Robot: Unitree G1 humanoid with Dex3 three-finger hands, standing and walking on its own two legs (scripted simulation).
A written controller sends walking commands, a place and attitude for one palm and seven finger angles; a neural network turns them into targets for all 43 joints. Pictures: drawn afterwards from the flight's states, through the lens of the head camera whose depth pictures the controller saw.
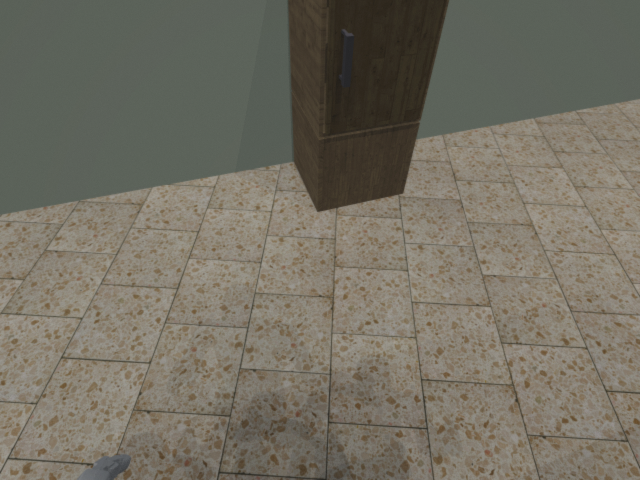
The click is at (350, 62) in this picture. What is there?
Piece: cupboard door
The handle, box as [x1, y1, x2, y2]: [339, 29, 353, 87]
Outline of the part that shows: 341,29 341,32 344,35 342,74 339,75 339,78 341,80 341,84 343,87 349,86 353,35 351,33 348,33 344,29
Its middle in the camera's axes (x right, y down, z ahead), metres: +0.08 -0.58 +1.24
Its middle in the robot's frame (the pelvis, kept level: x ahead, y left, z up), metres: +1.31 -0.01 -0.05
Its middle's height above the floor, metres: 0.71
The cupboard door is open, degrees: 0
